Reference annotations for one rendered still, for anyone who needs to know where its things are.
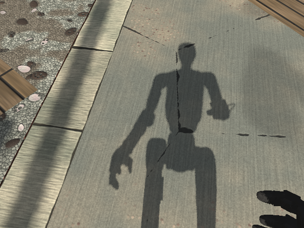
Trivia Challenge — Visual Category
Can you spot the robot right hand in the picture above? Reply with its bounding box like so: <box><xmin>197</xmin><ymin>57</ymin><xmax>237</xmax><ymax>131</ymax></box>
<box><xmin>252</xmin><ymin>190</ymin><xmax>304</xmax><ymax>228</ymax></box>

